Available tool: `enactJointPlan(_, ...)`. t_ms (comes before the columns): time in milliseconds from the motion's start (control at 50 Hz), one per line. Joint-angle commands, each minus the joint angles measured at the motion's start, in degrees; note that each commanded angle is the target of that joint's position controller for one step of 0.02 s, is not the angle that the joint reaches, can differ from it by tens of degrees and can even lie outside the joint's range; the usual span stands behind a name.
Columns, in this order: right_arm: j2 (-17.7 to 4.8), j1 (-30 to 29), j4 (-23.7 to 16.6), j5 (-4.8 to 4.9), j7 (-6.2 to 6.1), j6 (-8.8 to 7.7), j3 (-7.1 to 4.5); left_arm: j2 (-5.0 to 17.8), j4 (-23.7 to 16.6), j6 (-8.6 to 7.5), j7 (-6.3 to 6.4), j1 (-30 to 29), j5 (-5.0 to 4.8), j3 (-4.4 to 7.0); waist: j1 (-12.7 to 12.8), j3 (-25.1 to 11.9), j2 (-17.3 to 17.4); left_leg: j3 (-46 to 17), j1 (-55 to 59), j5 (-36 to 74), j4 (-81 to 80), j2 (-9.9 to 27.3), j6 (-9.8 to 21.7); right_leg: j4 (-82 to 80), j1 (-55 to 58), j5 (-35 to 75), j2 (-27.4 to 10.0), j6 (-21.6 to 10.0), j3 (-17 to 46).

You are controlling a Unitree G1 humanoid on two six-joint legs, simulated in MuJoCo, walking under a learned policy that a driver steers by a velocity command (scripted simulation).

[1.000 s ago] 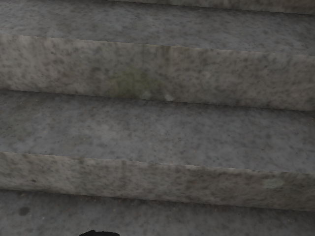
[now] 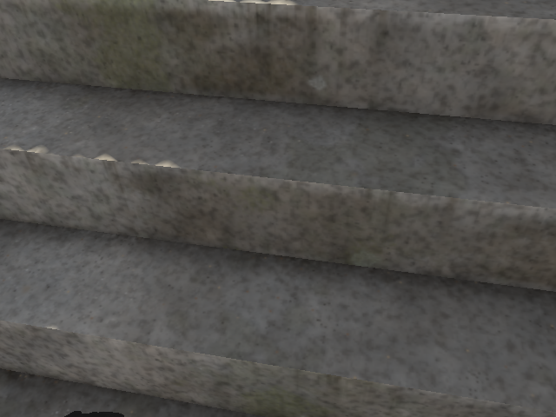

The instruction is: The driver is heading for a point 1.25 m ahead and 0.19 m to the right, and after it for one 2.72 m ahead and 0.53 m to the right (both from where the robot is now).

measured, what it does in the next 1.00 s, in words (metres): climbs, turning right: right foot 0.21 m higher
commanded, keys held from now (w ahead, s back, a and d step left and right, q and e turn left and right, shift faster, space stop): q+shift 0.04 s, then shift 0.18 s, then e+shift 0.18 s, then w+e+shift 0.16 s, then e+shift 0.26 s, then shift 0.12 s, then q+shift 0.06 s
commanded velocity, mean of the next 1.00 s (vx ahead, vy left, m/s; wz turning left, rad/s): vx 0.11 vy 0.01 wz -0.23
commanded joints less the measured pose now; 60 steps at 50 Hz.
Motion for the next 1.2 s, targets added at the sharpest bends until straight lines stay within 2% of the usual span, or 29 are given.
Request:
enactJointPlan(20, -6.98, -9.75, -7.57, -2.17, -1.02, -3.44, -2.21, 5.54, -3.28, 0.41, 0.57, 4.87, -1.08, 1.70, 4.96, 1.25, 4.93, -13.17, -9.18, 1.28, -22.70, 6.82, 2.34, 6.58, 12.10, -5.21, 1.93, 3.23, -7.32)
enactJointPlan(200, -6.17, 9.58, -9.20, 0.09, -3.66, -6.81, -1.32, 4.60, -17.25, 0.34, 5.37, -7.40, -2.86, -1.10, -4.62, -0.08, 6.94, -28.16, 35.09, 50.59, -10.86, 21.63, 11.58, 31.68, -23.99, -26.45, 2.81, 7.23, -5.97)
enactJointPlan(300, -9.99, 2.31, -12.73, -0.20, -5.92, -5.54, -0.15, 3.79, -17.63, 1.43, 1.98, -4.18, -0.84, -3.00, -1.84, -1.96, 4.89, -24.65, 26.39, 40.31, -14.70, 22.33, 10.21, 33.71, -19.32, -25.53, 0.39, 4.76, -7.34)
enactJointPlan(320, -14.22, 4.28, -5.98, -0.28, -6.85, -2.90, -5.67, -7.83, -21.23, 4.29, 3.94, -12.67, 0.33, -5.83, -2.45, 3.20, -5.97, -21.38, 32.47, 30.12, -20.48, 20.33, 11.44, 25.07, -23.62, -22.23, -1.60, -0.04, -15.63)
enactJointPlan(340, -12.75, 4.02, -10.33, 1.02, -6.93, -4.95, -1.33, 0.26, -20.32, 2.42, 0.58, -2.93, -0.30, -4.69, 0.80, -1.93, 10.77, -24.12, 17.93, 38.98, -17.08, 21.43, 9.28, 30.17, -11.50, -25.80, -1.59, 1.55, -7.64)
enactJointPlan(360, -12.46, 2.24, -10.87, 0.36, -6.26, -4.91, -1.51, 4.58, -20.38, 2.03, 1.03, -3.29, -1.74, -3.23, 1.10, -4.30, 7.99, -24.64, 23.30, 39.00, -16.67, 23.81, 9.27, 30.86, -15.61, -32.02, -0.58, 1.50, -4.77)
enactJointPlan(400, -13.46, 0.43, -12.58, -1.00, -6.51, -4.48, -1.86, 5.86, -17.38, 1.71, 0.82, -1.37, -3.10, -3.12, -1.91, -4.05, 5.96, -26.14, 34.54, 40.14, -16.45, 30.39, 10.43, 32.51, -23.85, -32.73, 0.23, 2.46, -1.97)
enactJointPlan(440, -15.33, 15.87, -2.77, -0.25, -6.19, -3.52, -2.97, -0.79, -22.90, 1.85, -0.61, -13.15, 0.71, -5.56, -5.79, 2.04, 7.77, -27.13, 43.84, 19.64, -21.50, 31.02, 11.30, 22.24, -40.33, -40.31, -2.55, -2.90, -4.68)
enactJointPlan(500, -21.28, 3.04, -3.26, -3.87, -1.92, -2.10, -5.16, 0.82, -21.38, 2.88, -2.54, -9.18, -0.90, -6.10, 4.47, 7.79, 8.01, -16.19, 5.32, -7.43, -42.35, 28.85, 6.10, -4.68, -5.46, -41.33, -3.86, -6.71, -10.12)
enactJointPlan(520, -23.92, -3.63, -2.87, -2.51, 1.35, -1.99, -6.00, 4.12, -20.98, 4.70, -3.34, -10.41, -1.83, -4.60, 7.86, 4.59, 10.61, -12.61, -2.92, 7.03, -47.64, 28.78, 11.51, -13.72, 9.58, -47.09, 3.01, -2.48, -19.10)
enactJointPlan(540, -24.39, -6.45, -3.41, -5.44, 2.58, -1.24, -6.34, 5.09, -16.58, 5.13, -3.30, -1.56, -3.00, -3.93, 9.89, -1.72, 13.72, -7.29, 3.00, 32.59, -43.50, 29.90, 9.45, -15.57, 17.11, -33.38, 4.36, -2.49, -17.50)
enactJointPlan(560, -25.94, -8.79, -4.16, -4.34, 2.17, -2.35, -7.72, 6.30, -11.98, 3.69, -3.86, 10.76, -3.93, -2.47, 13.97, -7.40, 14.64, -2.33, 14.20, 49.73, -32.13, 29.21, 4.63, -23.45, 20.75, -23.12, 5.51, -3.94, -9.20)
enactJointPlan(580, -19.42, -12.32, -7.72, -1.61, 0.55, -3.14, -6.22, 10.38, -5.93, 2.22, -5.07, 15.42, -0.96, -0.56, 13.75, -12.52, 7.20, 5.27, 21.85, 70.23, -11.70, 23.55, 4.50, -38.11, 19.97, -15.62, 11.66, -7.42, -8.45)
enactJointPlan(600, -12.14, -3.95, -8.25, -3.89, 0.97, -2.91, -4.56, 14.85, 0.02, 0.34, -3.50, 28.10, -0.37, 1.24, 12.97, -14.32, -13.41, 1.57, -6.86, 41.73, 8.85, 12.74, -1.44, -60.45, 42.50, -27.34, 1.24, -20.79, 27.81)
enactJointPlan(620, -13.76, -5.69, -6.06, -1.91, 1.03, -0.47, -5.98, 12.97, 0.71, 1.86, -4.41, 35.23, 0.92, 0.48, 19.28, -11.82, -21.14, -14.36, -20.07, 23.77, 31.11, 3.61, -0.60, -71.83, 45.22, -47.29, -3.22, -20.23, 54.32)
enactJointPlan(640, -9.39, -13.06, -8.83, 0.22, 0.55, -0.06, -5.63, 10.89, 3.56, 1.19, -6.20, 38.87, 0.21, -0.17, 18.49, 1.36, -26.78, -19.27, -28.60, 21.17, 55.93, -1.31, 1.98, -71.96, 37.05, -48.42, -3.61, -16.84, 47.72)
enactJointPlan(660, -10.97, -13.43, -7.20, 0.98, -0.27, 0.77, -6.26, 12.54, 0.55, 0.68, -6.49, 32.40, -2.61, 0.30, 15.86, 4.42, -24.30, -19.43, -40.24, 23.21, 69.15, -1.66, 2.43, -67.93, 39.37, -43.11, -4.52, -16.32, 43.80)
enactJointPlan(720, -12.33, -16.32, -4.79, -0.36, -2.02, -1.22, -7.12, 2.94, 0.74, -0.59, -7.38, 12.50, -3.64, -2.96, 3.44, 7.62, -15.37, -11.18, -43.37, 17.82, 84.41, 4.58, 1.43, -64.16, 22.98, -31.59, -4.68, -19.80, 40.70)
enactJointPlan(740, -0.55, -17.18, -8.96, -6.95, -2.20, -0.17, -4.64, 3.79, 0.75, -0.32, 1.58, 3.75, -5.82, 1.56, 1.12, 1.08, -7.72, -0.94, -29.60, 9.55, 86.32, 3.64, -0.56, -72.58, 28.92, -31.32, -0.81, -13.52, 28.81)
enactJointPlan(760, 0.79, -16.55, -8.54, -7.67, -3.05, 2.30, -4.37, 4.14, 1.17, -0.79, 5.32, 1.30, -4.83, 0.53, -0.74, 9.74, -4.33, -4.14, -32.35, 7.86, 85.90, 6.49, -2.64, -70.21, 20.31, -19.41, -1.02, -11.52, 28.19)
enactJointPlan(800, -1.50, -16.30, -7.49, -2.49, -5.23, 3.31, -2.91, -1.31, -0.19, -0.69, 9.40, 3.81, -2.44, -1.70, 0.55, 17.41, -3.06, -2.77, -29.62, 5.86, 63.99, 7.00, -5.97, -65.85, 16.48, 20.74, -4.40, -12.37, 22.66)
enactJointPlan(820, -9.11, -25.60, -18.03, 5.85, -5.06, 1.48, -4.93, 0.10, -1.38, -4.59, -0.41, 4.74, -3.04, -3.13, 0.55, 4.77, -29.83, -6.01, -27.73, -8.04, 62.68, 8.49, -7.57, -65.91, 14.72, 20.60, -2.29, -11.70, 15.07)
enactJointPlan(840, -10.31, -24.69, -16.71, 5.60, -4.86, 1.05, -5.58, -0.58, 1.07, -6.01, -2.69, 9.03, -1.84, -2.03, 1.81, 2.37, -21.03, -1.42, -25.47, -5.79, 65.63, 8.44, -8.30, -63.80, 20.00, 25.55, -3.35, -10.87, 13.90)
enactJointPlan(900, -5.01, -24.60, -14.52, 1.10, -6.38, 1.78, -3.47, -0.21, 5.65, -5.41, -2.61, 23.86, -1.21, -2.50, 5.08, -0.62, -7.27, 1.66, -35.87, -0.40, 74.89, 7.72, -10.17, -61.18, 32.68, 25.01, -4.79, -10.65, 16.52)
enactJointPlan(1000, -1.13, -30.08, -18.54, 0.38, -6.10, -0.14, -1.36, 3.56, 3.48, -5.24, -0.02, 26.76, -3.26, -2.26, 7.43, 1.63, -10.40, 2.88, -46.18, -10.26, 77.20, 8.35, -8.35, -62.16, 51.66, 31.01, -9.69, -14.80, 18.46)
enactJointPlan(1100, 1.21, -36.52, -19.38, -0.36, -2.37, 0.42, 1.81, 6.29, 3.72, -5.18, 2.80, 27.82, -0.08, -0.70, 11.48, 0.05, -9.41, -5.00, -61.52, -28.05, 63.30, 12.10, -7.39, -62.88, 68.85, 24.81, -16.70, -10.23, 22.25)
enactJointPlan(1140, 3.36, -33.27, -18.95, -0.11, -1.00, 1.64, 2.83, 10.42, 3.02, -2.86, 1.62, 22.32, 0.10, 0.78, 7.13, 0.68, -4.76, -2.92, -58.50, -19.96, 55.67, 15.20, -6.47, -70.99, 63.16, 17.60, -20.49, -13.21, 23.57)
enactJointPlan(1160, 3.76, -34.42, -19.86, -0.65, 1.02, 2.39, 3.93, 13.99, 0.69, -1.94, -0.79, 12.87, -3.38, 2.62, 3.11, 5.03, -2.80, 3.24, -42.01, -35.39, 39.74, 15.08, -6.22, -81.69, 46.29, 17.60, -21.73, -13.74, 16.40)
enactJointPlan(1200, 0.89, -28.10, -17.62, 2.23, 0.53, 3.12, 2.60, 14.15, 1.45, 0.17, -3.33, 4.98, 0.56, 3.18, 0.47, 4.64, -5.78, 2.75, -13.06, -3.17, 38.74, 12.17, -3.78, -87.53, 26.59, -1.80, -18.27, -7.80, 5.60)
Keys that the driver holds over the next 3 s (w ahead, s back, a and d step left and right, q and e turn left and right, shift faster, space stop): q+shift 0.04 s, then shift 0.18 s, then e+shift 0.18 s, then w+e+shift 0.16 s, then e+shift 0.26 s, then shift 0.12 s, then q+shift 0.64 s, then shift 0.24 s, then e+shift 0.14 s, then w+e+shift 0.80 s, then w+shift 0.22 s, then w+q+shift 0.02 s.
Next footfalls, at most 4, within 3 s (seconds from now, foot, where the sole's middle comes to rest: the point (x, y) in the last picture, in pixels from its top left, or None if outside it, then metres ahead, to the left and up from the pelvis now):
0.56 right None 0.22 -0.31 -0.54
1.18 left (319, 346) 0.51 -0.04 -0.32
1.74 right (397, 363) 0.48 -0.17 -0.33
2.08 left None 0.34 0.11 -0.54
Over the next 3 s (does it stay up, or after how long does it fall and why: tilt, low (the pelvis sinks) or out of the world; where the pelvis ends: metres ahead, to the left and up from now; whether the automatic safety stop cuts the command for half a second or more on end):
stays up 0.62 0.04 0.42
